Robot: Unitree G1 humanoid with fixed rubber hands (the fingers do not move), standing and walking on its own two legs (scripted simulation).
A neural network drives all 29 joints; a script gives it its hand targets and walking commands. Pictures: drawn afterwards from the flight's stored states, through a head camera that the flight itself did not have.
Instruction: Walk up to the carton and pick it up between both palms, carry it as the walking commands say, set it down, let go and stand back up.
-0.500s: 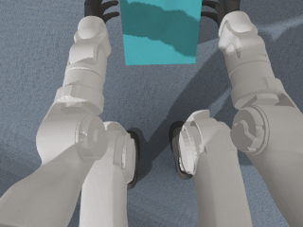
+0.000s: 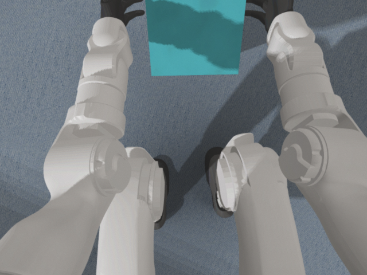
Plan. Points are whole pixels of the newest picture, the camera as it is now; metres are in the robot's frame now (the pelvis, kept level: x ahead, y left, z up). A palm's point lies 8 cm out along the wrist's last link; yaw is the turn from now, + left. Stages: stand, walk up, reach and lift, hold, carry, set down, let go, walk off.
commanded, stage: set down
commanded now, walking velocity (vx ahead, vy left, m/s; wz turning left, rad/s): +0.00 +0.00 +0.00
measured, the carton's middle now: (192, 31) +0.53 -0.06 -0.26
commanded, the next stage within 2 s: none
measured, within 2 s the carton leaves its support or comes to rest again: rests again in 0.68 s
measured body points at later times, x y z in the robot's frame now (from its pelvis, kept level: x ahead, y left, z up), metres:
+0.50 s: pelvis +0.00 +0.00 +0.00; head +0.36 -0.02 +0.26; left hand +0.55 +0.08 -0.17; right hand +0.53 -0.19 -0.17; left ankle +0.09 +0.09 -0.33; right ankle +0.10 -0.10 -0.33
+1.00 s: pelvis -0.02 -0.01 -0.01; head +0.34 -0.03 +0.26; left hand +0.53 +0.10 -0.18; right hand +0.50 -0.22 -0.19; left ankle +0.09 +0.09 -0.33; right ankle +0.10 -0.10 -0.33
